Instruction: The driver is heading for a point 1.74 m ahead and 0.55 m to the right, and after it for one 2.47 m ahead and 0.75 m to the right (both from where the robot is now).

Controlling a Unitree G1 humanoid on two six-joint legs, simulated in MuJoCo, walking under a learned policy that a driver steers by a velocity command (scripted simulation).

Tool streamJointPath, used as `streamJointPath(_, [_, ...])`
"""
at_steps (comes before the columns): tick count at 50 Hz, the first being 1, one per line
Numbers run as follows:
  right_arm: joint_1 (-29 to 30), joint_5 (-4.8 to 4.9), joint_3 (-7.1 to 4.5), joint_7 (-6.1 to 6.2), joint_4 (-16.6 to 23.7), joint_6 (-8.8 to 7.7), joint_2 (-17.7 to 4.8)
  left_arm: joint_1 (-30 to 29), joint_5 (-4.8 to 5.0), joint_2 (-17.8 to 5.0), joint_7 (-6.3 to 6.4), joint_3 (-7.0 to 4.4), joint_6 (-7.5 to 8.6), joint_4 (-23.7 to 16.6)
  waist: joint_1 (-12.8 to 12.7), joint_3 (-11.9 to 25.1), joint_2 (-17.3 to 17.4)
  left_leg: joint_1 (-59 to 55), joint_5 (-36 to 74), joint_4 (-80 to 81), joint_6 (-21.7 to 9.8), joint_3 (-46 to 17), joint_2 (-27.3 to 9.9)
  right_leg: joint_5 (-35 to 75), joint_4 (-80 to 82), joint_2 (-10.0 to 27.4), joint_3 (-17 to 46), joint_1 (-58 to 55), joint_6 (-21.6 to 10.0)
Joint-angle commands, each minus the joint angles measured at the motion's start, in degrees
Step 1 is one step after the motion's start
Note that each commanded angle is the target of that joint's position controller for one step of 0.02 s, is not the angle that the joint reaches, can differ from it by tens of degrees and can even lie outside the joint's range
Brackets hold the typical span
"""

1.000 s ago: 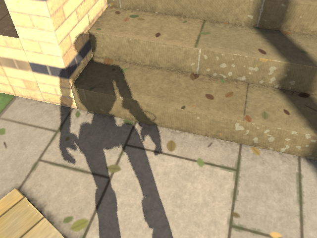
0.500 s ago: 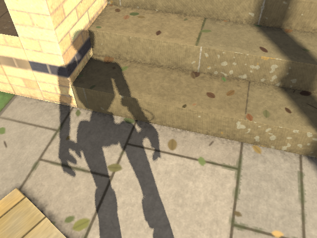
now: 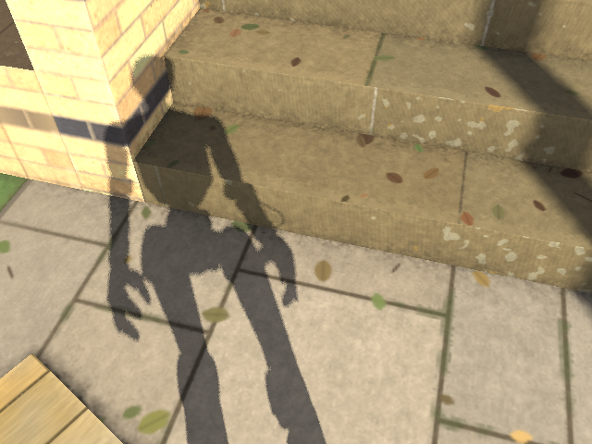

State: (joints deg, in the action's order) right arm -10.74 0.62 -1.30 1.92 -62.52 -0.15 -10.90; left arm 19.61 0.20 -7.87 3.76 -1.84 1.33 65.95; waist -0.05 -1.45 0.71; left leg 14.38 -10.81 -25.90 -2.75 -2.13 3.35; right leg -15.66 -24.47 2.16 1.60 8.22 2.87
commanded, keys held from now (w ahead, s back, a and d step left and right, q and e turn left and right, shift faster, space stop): w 0.48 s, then no key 0.16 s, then e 0.36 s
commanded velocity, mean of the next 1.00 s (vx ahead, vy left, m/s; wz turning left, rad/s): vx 0.24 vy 0.00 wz -0.11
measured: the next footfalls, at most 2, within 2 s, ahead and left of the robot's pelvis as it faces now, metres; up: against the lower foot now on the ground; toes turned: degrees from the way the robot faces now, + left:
left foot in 0.64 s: +0.40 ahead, +0.13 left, -0.05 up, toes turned +1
right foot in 1.22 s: +0.41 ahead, -0.11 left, -0.05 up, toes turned -19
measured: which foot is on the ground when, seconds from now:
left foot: down 0.00-0.18, up 0.20-0.62, down 0.64-1.00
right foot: down 0.00-0.66, up 0.68-1.00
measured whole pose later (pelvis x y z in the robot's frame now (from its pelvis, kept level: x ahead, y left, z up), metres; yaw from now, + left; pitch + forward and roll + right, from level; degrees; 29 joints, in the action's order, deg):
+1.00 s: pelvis +0.34 +0.05 -0.04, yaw -8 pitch +1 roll +1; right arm -8.0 -1.2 -2.2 2.1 -55.9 -2.5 -14.3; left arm 11.9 0.6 -14.0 2.9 -5.3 -1.0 48.6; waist -0.2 -2.8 -2.1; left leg 11.5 -10.4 -20.4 -4.3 10.4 1.4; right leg -13.7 -57.0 4.5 1.2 36.0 2.4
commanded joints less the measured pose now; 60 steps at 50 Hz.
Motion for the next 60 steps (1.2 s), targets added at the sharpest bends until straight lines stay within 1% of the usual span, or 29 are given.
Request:
streamJointPath(1, [-2.9, 0.49, -1.54, 0.28, 0.8, -0.19, -7.4, 6.4, 0.17, -3.9, 0.3, -0.73, 0.09, 0.4, 0.1, -1.2, 2.0, 0.2, -21.9, 8.9, -3.8, -5.0, -3.3, -6.3, -0.8, -4.1, -4.7, 4.4, -1.2])
streamJointPath(4, [-4.1, 0.84, -2.94, 0.07, 1.5, -0.99, -10.4, 6.3, 0.01, -2.9, -0.2, -0.57, 1.21, -0.8, 0.5, -3.0, 7.7, 4.0, -34.2, 15.2, -9.0, -16.3, -11.7, -7.7, -13.8, -3.8, -6.0, 8.4, -2.6])
streamJointPath(6, [-3.5, 0.92, -3.06, -0.11, 2.2, -1.98, -10.2, 7.7, -0.03, -2.7, -1.22, -0.5, 2.19, -1.1, -1.0, -4.1, 6.6, 7.5, -35.7, 16.2, -11.4, -22.1, -16.1, -9.8, -16.7, -1.6, -3.6, 8.3, -5.5])
streamJointPath(7, [-0.8, 1.25, -2.93, -0.29, 3.3, -2.39, -9.6, 9.1, 0.03, -2.3, -1.59, -0.43, 2.71, -0.8, -2.5, -4.9, 6.0, 10.1, -34.0, 15.2, -11.2, -21.5, -16.1, -9.0, -13.5, -0.8, -3.0, 5.9, -7.2])
streamJointPath(9, [7.2, 1.97, -2.14, -0.75, 6.6, -2.95, -7.0, 16.4, -0.28, -2.7, -1.86, -0.56, 3.46, 1.4, -7.4, -6.1, 0.6, 20.0, -25.6, 4.7, -7.0, -10.6, -9.0, -9.6, 1.9, 0.6, 0.3, -6.1, -10.5])
streamJointPath(10, [8.1, 1.77, -1.15, -1.31, 7.3, -3.41, -3.2, 22.6, -0.11, -6.6, -1.94, -1.42, 3.54, 2.7, -8.2, -2.9, -10.5, 26.3, -18.4, -15.8, -3.5, -0.2, -2.4, -15.2, 10.6, 9.9, 13.9, -13.8, -12.4])
streamJointPath(11, [10.0, 2.26, -1.1, -1.44, 10.4, -4.54, -3.5, 23.4, -0.33, -15.4, -2.63, -3.18, 4.22, 1.8, -7.7, -7.2, -20.7, 36.6, -18.9, -22.0, -3.0, 3.2, -0.2, -26.8, 19.9, 20.8, 35.1, -12.0, -19.2])
streamJointPath(12, [11.5, 2.62, -1.65, -1.35, 10.6, -5.36, -6.7, 18.5, -1.09, -12.1, -2.59, -2.36, 5.12, 0.1, -5.5, -10.7, -12.1, 38.3, -14.0, -28.6, -3.3, -1.1, -4.4, -24.6, 20.5, 21.6, 35.9, -9.3, -19.3])
streamJointPath(13, [8.9, 2.29, -1.87, -1.73, 9.7, -5.7, -7.6, 14.8, -0.82, -9.5, -2.7, -1.67, 5.67, -1.3, -3.1, -10.2, -7.5, 39.1, -8.3, -30.8, -3.4, -2.1, -5.5, -17.6, 19.5, 19.2, 30.0, -10.3, -17.1])
streamJointPath(14, [6.2, 1.5, -2.07, -2.02, 8.1, -5.64, -7.5, 12.6, -0.11, -8.6, -3.21, -1.41, 5.86, -2.5, -1.9, -7.9, -6.0, 37.7, -5.1, -31.1, -3.0, -1.3, -6.5, -11.8, 19.2, 16.3, 24.0, -11.5, -15.1])
streamJointPath(15, [5.9, 0.99, -2.37, -2.19, 7.7, -5.64, -8.1, 11.6, 0.34, -8.3, -3.44, -1.27, 5.64, -3.3, -1.6, -7.3, -5.2, 37.6, -2.3, -30.0, -2.4, -1.0, -7.5, -6.7, 19.5, 15.0, 19.6, -12.5, -13.7])
streamJointPath(17, [8.5, 0.6, -2.26, -2.59, 8.2, -5.44, -6.5, 13.0, -0.17, -6.5, -3.17, -0.6, 4.98, -3.7, -2.4, -5.8, -5.9, 33.5, 3.4, -25.8, -0.9, 1.4, -7.5, 3.4, 19.5, 11.0, 11.0, -10.8, -11.8])
streamJointPath(21, [17.3, 0.9, -1.06, -3.43, 11.6, -5.37, -3.5, 15.6, -0.52, -9.0, -2.55, -0.81, 4.49, -4.2, -4.5, -6.0, -6.6, 26.0, 12.2, -14.9, 0.4, 4.4, -5.9, 11.8, 19.8, 8.4, 4.0, -5.6, -11.4])
streamJointPath(28, [24.2, 1.31, -0.62, -5.53, 16.4, -6.95, -5.6, 15.5, 0.39, -11.7, -2.39, -2.04, 3.74, -3.7, -5.4, -8.6, -6.6, 17.7, 20.5, 3.1, -0.7, 2.7, -4.5, 23.0, 12.8, 8.9, 1.1, -10.2, -8.9])
streamJointPath(30, [18.2, 1.14, -1.47, -5.36, 14.9, -7.24, -8.4, 14.0, 0.07, -13.0, -2.44, -2.67, 2.99, -4.0, -2.5, -4.4, -7.9, 11.2, 19.6, 3.9, -1.9, 2.5, -2.8, 33.9, 4.7, 9.0, 1.5, -13.9, -7.6])
streamJointPath(31, [9.1, 0.86, -2.43, -5.14, 11.9, -7.55, -10.3, 12.3, -0.02, -13.1, -2.54, -2.77, 2.46, -4.7, 1.6, 0.9, -7.2, 2.4, 22.6, 5.0, -3.2, 3.0, -1.9, 38.8, -4.5, 7.6, 0.7, -14.3, -6.4])
streamJointPath(32, [0.6, 0.2, -3.07, -4.78, 8.7, -7.44, -11.9, 10.8, 0.14, -12.9, -2.91, -2.61, 2.4, -5.5, 5.4, 5.7, -6.5, -9.4, 30.9, 7.2, -4.3, 2.8, -4.1, 35.0, -15.3, 4.7, -0.4, -9.4, -4.3])
streamJointPath(33, [-8.2, -1.81, -3.36, -4.49, 6.1, -7.1, -15.3, 10.9, -0.72, -8.4, -3.13, -1.39, 2.59, -7.3, 6.6, 14.1, 0.9, -32.5, 58.1, -5.4, -6.5, -5.6, -15.0, 3.3, -34.7, -0.5, -0.4, 10.4, -1.9])
streamJointPath(34, [-10.0, -2.89, -2.8, -4.53, 6.1, -6.59, -16.0, 22.7, 0.32, -1.9, -3.32, 0.33, 2.85, -4.3, 2.5, 26.6, 15.1, -49.2, 87.5, -14.7, -14.0, -16.5, -27.6, -30.1, -54.6, -6.5, 4.5, 24.3, -0.2])
streamJointPath(35, [-11.2, -1.49, -2.95, -5.16, 6.0, -5.67, -14.8, 23.0, 2.21, -5.8, -3.34, -0.42, 3.48, -4.1, 4.8, 32.7, 11.4, -45.9, 74.3, -8.9, -17.0, -19.2, -28.9, -28.3, -57.5, -4.3, 10.5, 25.1, -0.4])
streamJointPath(36, [-4.1, -1.12, -2.54, -4.8, 8.4, -5.02, -12.4, 15.8, 3.54, -10.2, -2.92, -1.75, 3.63, -6.1, 3.6, 24.2, 7.7, -35.1, 57.3, -4.2, -16.0, -14.4, -25.8, -23.9, -54.6, -1.0, 7.6, 26.4, -0.5])
streamJointPath(37, [2.7, -1.1, -1.7, -4.34, 9.6, -4.96, -10.0, 10.6, 3.01, -11.0, -2.07, -2.14, 3.0, -7.7, 1.3, 16.1, 2.9, -22.6, 47.1, 0.4, -14.1, -11.7, -23.2, -19.1, -51.6, 1.1, 4.6, 25.6, 0.3])
streamJointPath(38, [6.6, -0.96, -0.89, -3.85, 10.6, -5.39, -7.8, 8.0, 2.12, -10.7, -1.18, -2.76, 1.93, -8.1, -0.2, 10.8, 0.6, -11.2, 44.2, 4.4, -12.6, -7.9, -21.6, -13.6, -49.3, 3.0, 4.4, 21.7, 0.5])
streamJointPath(40, [8.7, -2.36, -1.54, -3.5, 10.3, -5.62, -10.0, 9.6, 0.88, -7.9, -0.39, -2.84, -0.29, -9.5, -3.4, 7.8, 3.1, 0.8, 41.5, 8.2, -12.3, -4.0, -20.5, -8.1, -47.1, 3.6, 3.2, 14.7, 0.7])
streamJointPath(42, [7.9, -3.1, -1.74, -2.61, 10.0, -5.51, -10.6, 8.4, 0.86, -7.8, 0.02, -3.39, -0.93, -11.5, -4.0, 6.5, 4.1, 2.7, 41.3, 9.9, -12.9, -1.1, -20.2, -6.0, -46.0, 2.9, 2.3, 16.4, 0.3])
streamJointPath(49, [5.4, -1.59, -2.69, 1.05, 10.3, -2.52, -11.8, -3.8, 0.38, -9.5, -1.02, -4.26, -2.49, -19.9, -1.4, 3.3, 3.5, -3.0, 18.3, 13.5, -11.6, 3.7, -20.3, 4.4, -31.9, 4.3, 1.4, 24.4, -0.6])
streamJointPath(56, [2.2, -0.38, -4.47, 1.26, 11.4, 0.38, -15.7, -12.4, 0.69, -9.4, -3.5, -3.77, -2.59, -27.1, 1.6, 2.3, 3.4, -11.2, 21.0, 8.0, -10.2, 5.5, -23.3, -3.1, -19.8, 2.1, -4.2, 23.9, -2.0])
streamJointPath(58, [2.5, 0.06, -4.86, 1.23, 12.2, 1.0, -16.4, -12.9, 0.93, -9.6, -4.25, -3.75, -2.59, -28.4, 1.2, 3.0, 4.5, -13.0, 23.3, 4.5, -8.4, 6.0, -23.8, -3.7, -14.5, 0.9, -5.6, 21.6, -3.2])
streamJointPath(60, [1.9, 0.68, -5.05, 1.1, 12.2, 1.27, -15.8, -10.1, 0.7, -11.1, -4.51, -4.41, -2.42, -28.5, -0.9, 4.5, 3.3, -10.4, 22.4, -3.1, -3.8, 9.7, -21.3, 6.2, -3.4, -1.3, -6.8, 12.2, -5.7])
Keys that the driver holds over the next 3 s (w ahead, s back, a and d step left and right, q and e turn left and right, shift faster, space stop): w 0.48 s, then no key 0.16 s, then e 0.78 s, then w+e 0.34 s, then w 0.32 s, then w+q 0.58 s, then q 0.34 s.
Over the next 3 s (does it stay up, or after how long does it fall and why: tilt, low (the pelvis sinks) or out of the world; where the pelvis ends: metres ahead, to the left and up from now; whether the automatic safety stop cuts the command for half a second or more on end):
stays up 0.88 -0.36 -0.04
